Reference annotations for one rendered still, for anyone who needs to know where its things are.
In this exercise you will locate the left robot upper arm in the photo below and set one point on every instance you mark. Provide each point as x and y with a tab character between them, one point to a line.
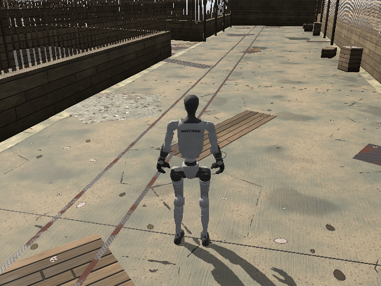
172	125

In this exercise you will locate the robot right hand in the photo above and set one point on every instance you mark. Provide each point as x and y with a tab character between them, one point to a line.
215	165

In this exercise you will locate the right robot upper arm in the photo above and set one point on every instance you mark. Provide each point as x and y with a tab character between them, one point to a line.
209	126

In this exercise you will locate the robot left shin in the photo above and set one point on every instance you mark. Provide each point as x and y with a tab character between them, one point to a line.
178	216

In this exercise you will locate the robot left hand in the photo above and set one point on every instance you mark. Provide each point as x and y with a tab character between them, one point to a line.
165	164

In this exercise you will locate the right robot thigh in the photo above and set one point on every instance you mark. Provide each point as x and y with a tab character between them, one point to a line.
204	183

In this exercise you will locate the robot right forearm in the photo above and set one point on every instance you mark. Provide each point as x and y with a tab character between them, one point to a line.
218	157

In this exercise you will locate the robot left forearm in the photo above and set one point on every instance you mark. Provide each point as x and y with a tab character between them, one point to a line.
162	156

